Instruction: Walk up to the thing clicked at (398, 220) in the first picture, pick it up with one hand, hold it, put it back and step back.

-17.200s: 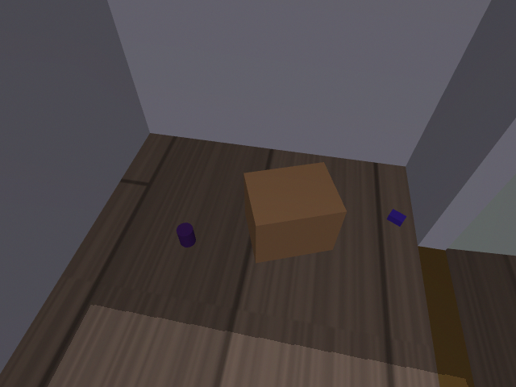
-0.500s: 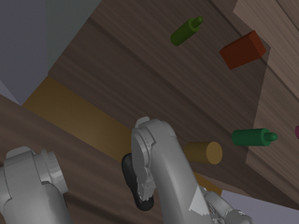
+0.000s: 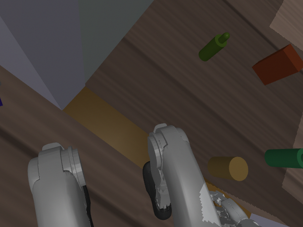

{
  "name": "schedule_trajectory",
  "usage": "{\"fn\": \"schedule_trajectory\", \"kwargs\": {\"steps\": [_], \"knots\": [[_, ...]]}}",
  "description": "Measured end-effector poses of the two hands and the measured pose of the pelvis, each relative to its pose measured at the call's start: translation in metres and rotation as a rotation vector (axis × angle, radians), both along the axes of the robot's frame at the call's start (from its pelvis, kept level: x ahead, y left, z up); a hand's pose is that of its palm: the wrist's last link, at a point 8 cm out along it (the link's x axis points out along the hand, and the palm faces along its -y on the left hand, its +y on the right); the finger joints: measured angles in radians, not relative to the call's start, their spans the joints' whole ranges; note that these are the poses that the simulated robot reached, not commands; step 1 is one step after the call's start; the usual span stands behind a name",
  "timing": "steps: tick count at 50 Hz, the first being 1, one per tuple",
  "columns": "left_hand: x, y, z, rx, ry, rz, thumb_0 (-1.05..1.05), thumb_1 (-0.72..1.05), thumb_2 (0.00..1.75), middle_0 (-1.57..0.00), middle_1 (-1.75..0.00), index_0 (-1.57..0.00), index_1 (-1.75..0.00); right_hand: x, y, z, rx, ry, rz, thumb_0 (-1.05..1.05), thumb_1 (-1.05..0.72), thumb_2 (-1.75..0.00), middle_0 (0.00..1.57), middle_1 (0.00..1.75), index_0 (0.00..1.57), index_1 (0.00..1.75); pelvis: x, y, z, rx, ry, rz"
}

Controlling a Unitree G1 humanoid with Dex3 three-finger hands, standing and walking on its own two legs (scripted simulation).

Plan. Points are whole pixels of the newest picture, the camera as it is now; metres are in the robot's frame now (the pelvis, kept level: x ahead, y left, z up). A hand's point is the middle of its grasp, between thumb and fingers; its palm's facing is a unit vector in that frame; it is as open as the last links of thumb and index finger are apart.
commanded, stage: settle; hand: left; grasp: from above
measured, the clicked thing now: out of the picture +0.45 +0.36 -0.20
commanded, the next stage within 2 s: lift in 0.02 s
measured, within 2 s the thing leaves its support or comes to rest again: neither
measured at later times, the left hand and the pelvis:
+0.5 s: hand out of the picture +0.41 +0.35 -0.08, palm faces -0.45 -0.14 -0.88, open 7.4 cm; pelvis -0.01 +0.00 +0.05, yaw +3 degrees
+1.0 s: hand out of the picture +0.34 +0.33 +0.10, palm faces -0.41 -0.17 -0.90, open 7.4 cm; pelvis +0.00 +0.00 +0.19, yaw +7 degrees
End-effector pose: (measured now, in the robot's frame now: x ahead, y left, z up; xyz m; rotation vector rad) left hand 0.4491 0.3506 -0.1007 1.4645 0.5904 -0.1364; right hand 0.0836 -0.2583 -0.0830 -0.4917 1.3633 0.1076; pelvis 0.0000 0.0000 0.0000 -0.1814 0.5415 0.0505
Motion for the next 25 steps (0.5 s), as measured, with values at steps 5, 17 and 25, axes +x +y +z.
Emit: {"fn": "schedule_trajectory", "kwargs": {"steps": [5,17,25], "knots": [[0.001,-0.001,0.01,0.002,-0.005,-0.004,0.0,0.34,0.08,-1.07,-0.06,-1.06,-0.08,-0.01,-0.006,0.004,-0.026,0.015,-0.032,0.0,-0.9,-0.9,0.2,0.3,0.2,0.3,-0.002,-0.001,0.004,0.006,0.004,0.003],[-0.011,0.0,0.039,-0.011,0.008,0.015,0.0,0.37,0.04,-1.06,-0.08,-1.05,-0.07,-0.019,-0.008,0.015,-0.039,0.027,-0.104,0.0,-0.9,-0.9,0.2,0.3,0.2,0.3,-0.004,-0.001,0.021,0.019,0.027,0.02],[-0.03,0.003,0.077,-0.013,0.016,0.006,0.0,0.4,0.01,-1.03,-0.1,-1.04,-0.09,-0.005,-0.003,0.031,-0.022,-0.012,-0.134,0.0,-0.9,-0.9,0.2,0.3,0.2,0.3,-0.005,0.0,0.046,0.03,0.043,0.037]]}}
